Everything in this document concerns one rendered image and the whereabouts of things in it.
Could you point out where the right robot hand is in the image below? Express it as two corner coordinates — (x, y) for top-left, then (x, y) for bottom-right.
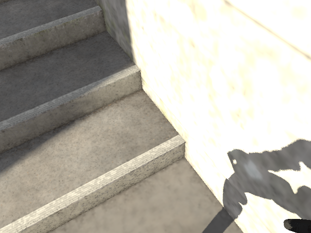
(284, 218), (311, 233)

